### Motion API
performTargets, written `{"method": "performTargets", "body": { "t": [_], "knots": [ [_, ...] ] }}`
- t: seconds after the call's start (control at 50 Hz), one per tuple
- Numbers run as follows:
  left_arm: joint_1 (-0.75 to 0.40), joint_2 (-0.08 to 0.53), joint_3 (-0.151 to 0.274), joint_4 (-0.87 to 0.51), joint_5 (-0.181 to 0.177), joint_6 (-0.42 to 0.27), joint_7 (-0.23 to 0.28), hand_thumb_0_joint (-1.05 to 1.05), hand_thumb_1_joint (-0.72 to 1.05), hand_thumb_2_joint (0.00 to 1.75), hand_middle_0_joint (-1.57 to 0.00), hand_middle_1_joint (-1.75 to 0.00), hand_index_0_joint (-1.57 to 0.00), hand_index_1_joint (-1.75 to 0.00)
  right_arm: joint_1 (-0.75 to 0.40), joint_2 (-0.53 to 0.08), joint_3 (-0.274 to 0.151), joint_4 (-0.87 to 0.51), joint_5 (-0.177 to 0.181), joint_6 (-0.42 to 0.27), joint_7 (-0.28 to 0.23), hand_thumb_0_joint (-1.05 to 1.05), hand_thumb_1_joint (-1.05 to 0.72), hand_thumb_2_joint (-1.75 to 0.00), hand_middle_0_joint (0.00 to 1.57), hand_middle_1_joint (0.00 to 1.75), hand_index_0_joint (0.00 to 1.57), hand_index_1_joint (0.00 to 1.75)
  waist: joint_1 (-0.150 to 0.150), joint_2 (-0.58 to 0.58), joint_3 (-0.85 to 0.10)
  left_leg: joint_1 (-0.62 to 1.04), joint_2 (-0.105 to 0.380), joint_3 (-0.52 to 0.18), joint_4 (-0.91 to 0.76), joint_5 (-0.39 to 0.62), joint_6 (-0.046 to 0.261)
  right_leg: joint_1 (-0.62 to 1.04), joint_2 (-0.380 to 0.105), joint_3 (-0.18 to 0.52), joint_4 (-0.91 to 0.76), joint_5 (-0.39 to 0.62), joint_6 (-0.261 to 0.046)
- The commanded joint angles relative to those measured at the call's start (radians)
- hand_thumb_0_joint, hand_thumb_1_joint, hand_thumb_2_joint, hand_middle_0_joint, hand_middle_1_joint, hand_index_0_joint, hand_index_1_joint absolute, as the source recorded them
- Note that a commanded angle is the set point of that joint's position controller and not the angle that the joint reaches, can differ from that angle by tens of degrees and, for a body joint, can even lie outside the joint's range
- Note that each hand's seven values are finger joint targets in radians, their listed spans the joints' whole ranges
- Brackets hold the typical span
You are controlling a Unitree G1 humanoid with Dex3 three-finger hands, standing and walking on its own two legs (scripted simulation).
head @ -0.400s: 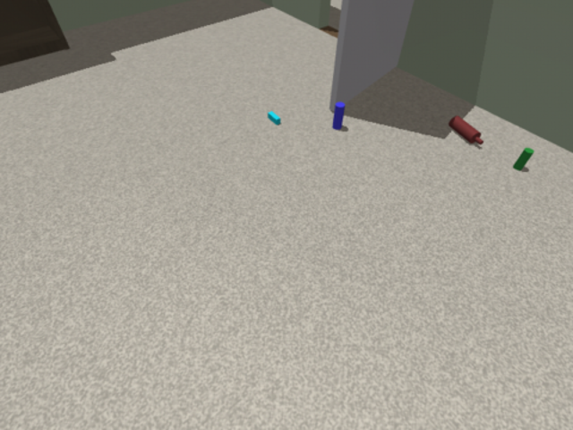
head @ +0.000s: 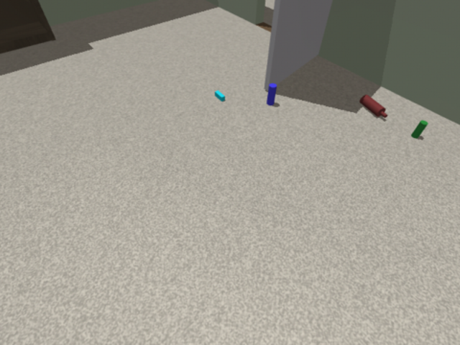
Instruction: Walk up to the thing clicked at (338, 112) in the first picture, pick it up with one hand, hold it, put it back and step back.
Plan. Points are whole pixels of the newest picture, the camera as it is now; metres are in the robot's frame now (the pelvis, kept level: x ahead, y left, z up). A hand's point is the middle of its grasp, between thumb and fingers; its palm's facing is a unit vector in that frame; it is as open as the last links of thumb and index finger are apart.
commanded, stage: stand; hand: left
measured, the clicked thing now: (271, 94) +1.82 -0.29 -0.71
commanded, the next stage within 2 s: walk up in 0.72 s
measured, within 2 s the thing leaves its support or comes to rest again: neither
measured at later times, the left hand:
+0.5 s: hand out of the picture +0.08 +0.25 -0.16, palm faces -0.03 -0.94 -0.34, open 7.4 cm
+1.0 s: hand (109, 333) +0.17 +0.24 -0.13, palm faces -0.14 -0.91 -0.39, open 7.4 cm
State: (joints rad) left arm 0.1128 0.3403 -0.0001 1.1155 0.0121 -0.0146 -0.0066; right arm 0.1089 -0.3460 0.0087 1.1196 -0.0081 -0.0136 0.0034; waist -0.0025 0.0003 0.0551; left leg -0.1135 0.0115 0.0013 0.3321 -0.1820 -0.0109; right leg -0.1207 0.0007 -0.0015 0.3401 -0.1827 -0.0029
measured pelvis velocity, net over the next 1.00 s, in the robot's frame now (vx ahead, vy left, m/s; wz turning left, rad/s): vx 0.06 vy -0.05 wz -0.12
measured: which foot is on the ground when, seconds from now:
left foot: down 0.00-1.00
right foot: down 0.00-0.76, up 0.78-1.00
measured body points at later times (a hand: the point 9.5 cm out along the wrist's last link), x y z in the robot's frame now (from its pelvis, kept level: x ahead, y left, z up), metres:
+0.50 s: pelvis +0.00 +0.00 +0.00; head +0.01 +0.00 +0.45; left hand +0.08 +0.30 -0.13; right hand +0.08 -0.30 -0.13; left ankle +0.00 +0.13 -0.75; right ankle +0.00 -0.12 -0.75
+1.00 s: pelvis +0.06 -0.05 -0.01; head +0.05 -0.07 +0.44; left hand +0.18 +0.28 -0.10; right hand +0.06 -0.40 -0.13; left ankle +0.00 +0.12 -0.75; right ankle +0.14 -0.21 -0.72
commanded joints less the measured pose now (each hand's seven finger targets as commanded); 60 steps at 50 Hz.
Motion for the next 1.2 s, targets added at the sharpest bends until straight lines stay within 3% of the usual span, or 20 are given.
{"method": "performTargets", "body": {
  "t": [0.0,0.68,0.7,0.72,0.74,0.76,0.78,0.82,0.86,0.9,0.98,1.0,1.02,1.04,1.06,1.08,1.1,1.12,1.14,1.18],
  "knots": [
    [-0.045,0.214,0.039,-0.058,-0.002,-0.018,0.015,0.00,0.90,0.90,-0.20,-0.30,-0.20,-0.30,-0.043,-0.212,-0.043,-0.062,-0.001,-0.021,-0.014,0.00,-0.90,-0.90,0.20,0.30,0.20,0.30,0.006,0.012,-0.074,0.011,0.115,-0.094,-0.051,0.108,0.037,0.011,-0.123,0.099,-0.055,0.127,-0.025],
    [-0.029,0.220,0.036,-0.060,-0.002,-0.019,0.015,0.00,0.90,0.90,-0.20,-0.30,-0.20,-0.30,-0.031,-0.214,-0.043,-0.062,0.000,-0.020,-0.013,0.00,-0.90,-0.90,0.20,0.30,0.20,0.30,0.004,0.002,-0.094,0.036,0.115,-0.093,-0.050,0.145,0.034,0.024,-0.129,0.095,-0.055,0.156,-0.024],
    [0.018,0.322,0.115,-0.140,0.024,-0.024,-0.026,0.00,0.90,0.90,-0.20,-0.30,-0.20,-0.30,0.047,-0.336,-0.124,-0.126,-0.028,-0.050,0.006,0.00,-0.90,-0.90,0.20,0.30,0.20,0.30,-0.021,-0.016,-0.206,0.142,0.119,-0.100,0.033,-0.400,0.105,-0.096,-0.069,0.120,0.042,-0.348,-0.055],
    [-0.062,0.299,0.113,-0.150,0.029,-0.016,-0.044,0.00,0.90,0.90,-0.20,-0.30,-0.20,-0.30,0.094,-0.354,-0.143,-0.101,-0.037,-0.058,0.013,0.00,-0.90,-0.90,0.20,0.30,0.20,0.30,-0.066,0.046,-0.113,0.203,0.168,-0.171,-0.025,-0.594,0.140,-0.350,-0.049,0.081,0.145,-0.450,-0.053],
    [-0.126,0.263,0.107,-0.182,0.028,-0.009,-0.056,0.00,0.90,0.90,-0.20,-0.30,-0.20,-0.30,0.129,-0.389,-0.161,-0.102,-0.038,-0.062,0.014,0.00,-0.90,-0.90,0.20,0.30,0.20,0.30,-0.100,0.185,-0.030,0.248,0.300,-0.331,-0.161,-0.720,0.193,-0.550,-0.013,-0.004,0.362,-0.343,-0.030],
    [-0.165,0.266,0.109,-0.210,0.041,-0.011,-0.063,0.00,0.90,0.90,-0.20,-0.30,-0.20,-0.30,0.142,-0.398,-0.172,-0.117,-0.034,-0.069,0.015,0.00,-0.90,-0.90,0.20,0.30,0.20,0.30,-0.114,0.171,0.020,0.215,0.424,-0.422,-0.226,-0.688,0.251,-0.650,-0.057,0.038,0.491,-0.293,-0.026],
    [-0.155,0.276,0.112,-0.222,0.038,-0.020,-0.067,0.00,0.90,0.90,-0.20,-0.30,-0.20,-0.30,0.117,-0.401,-0.175,-0.137,-0.033,-0.076,0.014,0.00,-0.90,-0.90,0.20,0.30,0.20,0.30,-0.093,0.113,0.043,0.182,0.468,-0.455,-0.241,-0.629,0.273,-0.654,-0.097,0.103,0.530,-0.275,-0.030],
    [-0.126,0.286,0.117,-0.221,0.027,-0.033,-0.085,0.00,0.90,0.90,-0.20,-0.30,-0.20,-0.30,0.078,-0.359,-0.169,-0.162,-0.035,-0.087,0.013,0.00,-0.90,-0.90,0.20,0.30,0.20,0.30,-0.054,0.051,0.041,0.155,0.405,-0.371,-0.245,-0.538,0.245,-0.605,-0.134,0.129,0.532,-0.232,-0.023],
    [-0.040,0.276,0.118,-0.212,0.021,-0.027,-0.106,0.00,0.90,0.90,-0.20,-0.30,-0.20,-0.30,0.027,-0.355,-0.165,-0.193,-0.038,-0.090,0.022,0.00,-0.90,-0.90,0.20,0.30,0.20,0.30,-0.017,0.115,0.014,0.158,0.336,-0.216,-0.237,-0.476,0.217,-0.561,-0.121,0.054,0.484,-0.208,-0.004],
    [0.019,0.271,0.124,-0.205,0.017,-0.017,-0.121,0.00,0.90,0.90,-0.20,-0.30,-0.20,-0.30,-0.048,-0.361,-0.170,-0.222,-0.043,-0.094,0.030,0.00,-0.90,-0.90,0.20,0.30,0.20,0.30,0.028,0.177,0.014,0.024,0.291,-0.100,-0.226,-0.445,0.184,-0.404,-0.126,0.012,0.444,-0.148,0.005],
    [0.021,0.271,0.135,-0.206,0.016,-0.021,-0.122,0.00,0.90,0.90,-0.20,-0.30,-0.20,-0.30,-0.033,-0.358,-0.167,-0.223,-0.044,-0.085,0.041,0.00,-0.90,-0.90,0.20,0.30,0.20,0.30,0.020,0.167,0.019,-0.143,0.232,0.036,-0.127,-0.411,0.148,-0.172,-0.097,-0.070,0.319,-0.054,0.008],
    [0.072,0.271,0.139,-0.188,0.018,-0.023,-0.117,0.00,0.90,0.90,-0.20,-0.30,-0.20,-0.30,-0.052,-0.358,-0.166,-0.225,-0.040,-0.080,0.041,0.00,-0.90,-0.90,0.20,0.30,0.20,0.30,0.054,0.145,0.013,-0.194,0.231,0.059,-0.068,-0.448,0.146,-0.091,-0.086,-0.101,0.303,-0.013,0.002],
    [0.136,0.282,0.143,-0.166,0.021,-0.028,-0.109,0.00,0.90,0.90,-0.20,-0.30,-0.20,-0.30,-0.057,-0.346,-0.160,-0.229,-0.038,-0.073,0.040,0.00,-0.90,-0.90,0.20,0.30,0.20,0.30,0.084,0.085,-0.001,-0.238,0.210,0.097,0.047,-0.424,0.136,0.001,-0.062,-0.126,0.261,-0.001,-0.004],
    [0.277,0.324,0.168,-0.125,0.024,-0.038,-0.091,0.00,0.90,0.90,-0.20,-0.30,-0.20,-0.30,-0.033,-0.307,-0.142,-0.227,-0.042,-0.067,0.039,0.00,-0.90,-0.90,0.20,0.30,0.20,0.30,0.155,-0.082,-0.071,-0.312,0.160,0.130,0.337,-0.306,0.116,0.172,-0.030,-0.096,0.253,-0.076,-0.016],
    [0.420,0.409,0.196,-0.098,0.028,-0.050,-0.067,0.00,0.90,0.90,-0.20,-0.30,-0.20,-0.30,0.002,-0.206,-0.108,-0.243,-0.040,-0.064,0.041,0.00,-0.90,-0.90,0.20,0.30,0.20,0.30,0.218,-0.392,-0.103,-0.490,0.025,0.182,0.694,-0.394,0.085,0.281,-0.097,0.102,0.085,-0.371,-0.050],
    [0.373,0.477,0.202,-0.142,0.026,-0.059,-0.056,0.00,0.90,0.90,-0.20,-0.30,-0.20,-0.30,0.037,-0.185,-0.091,-0.278,-0.018,-0.061,0.047,0.00,-0.90,-0.90,0.20,0.30,0.20,0.30,0.167,-0.453,-0.063,-0.632,-0.026,0.066,0.861,-0.405,0.038,0.199,-0.314,0.598,-0.190,-0.738,-0.114],
    [0.259,0.505,0.194,-0.186,0.009,-0.057,-0.059,0.00,0.90,0.90,-0.20,-0.30,-0.20,-0.30,0.025,-0.300,-0.120,-0.271,-0.017,-0.057,0.045,0.00,-0.90,-0.90,0.20,0.30,0.20,0.30,0.122,-0.288,-0.007,-0.579,0.031,-0.002,0.897,-0.345,0.030,0.065,-0.411,0.792,-0.293,-0.853,-0.200],
    [0.176,0.499,0.191,-0.218,-0.003,-0.058,-0.058,0.00,0.90,0.90,-0.20,-0.30,-0.20,-0.30,0.015,-0.340,-0.132,-0.254,-0.016,-0.060,0.043,0.00,-0.90,-0.90,0.20,0.30,0.20,0.30,0.087,-0.205,0.046,-0.575,0.089,-0.040,0.912,-0.282,0.034,-0.015,-0.412,0.771,-0.286,-0.805,-0.225],
    [0.150,0.455,0.178,-0.227,-0.010,-0.065,-0.051,0.00,0.90,0.90,-0.20,-0.30,-0.20,-0.30,0.016,-0.340,-0.131,-0.236,-0.004,-0.062,0.048,0.00,-0.90,-0.90,0.20,0.30,0.20,0.30,0.064,-0.139,0.055,-0.555,0.118,-0.063,0.897,-0.195,0.041,-0.041,-0.358,0.638,-0.245,-0.654,-0.206],
    [0.101,0.386,0.158,-0.235,-0.012,-0.077,-0.044,0.00,0.90,0.90,-0.20,-0.30,-0.20,-0.30,0.115,-0.310,-0.124,-0.201,0.008,-0.053,0.057,0.00,-0.90,-0.90,0.20,0.30,0.20,0.30,0.009,-0.140,0.037,-0.458,0.141,-0.058,0.795,-0.110,0.057,-0.093,-0.268,0.405,-0.190,-0.501,-0.145]
  ]
}}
